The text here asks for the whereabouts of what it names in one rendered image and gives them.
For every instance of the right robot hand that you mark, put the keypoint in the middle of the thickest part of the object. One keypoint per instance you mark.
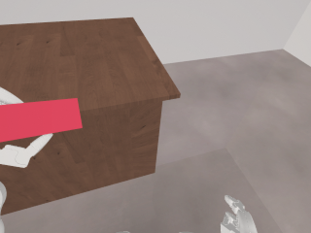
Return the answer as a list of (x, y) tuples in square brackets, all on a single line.
[(241, 223)]

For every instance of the sponge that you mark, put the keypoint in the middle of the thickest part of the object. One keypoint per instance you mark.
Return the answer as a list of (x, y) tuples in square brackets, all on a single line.
[(30, 119)]

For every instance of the left robot hand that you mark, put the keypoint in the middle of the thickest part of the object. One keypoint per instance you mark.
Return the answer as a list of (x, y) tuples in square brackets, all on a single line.
[(18, 156)]

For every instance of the table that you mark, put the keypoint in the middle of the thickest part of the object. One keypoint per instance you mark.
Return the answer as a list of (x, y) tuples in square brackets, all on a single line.
[(120, 83)]

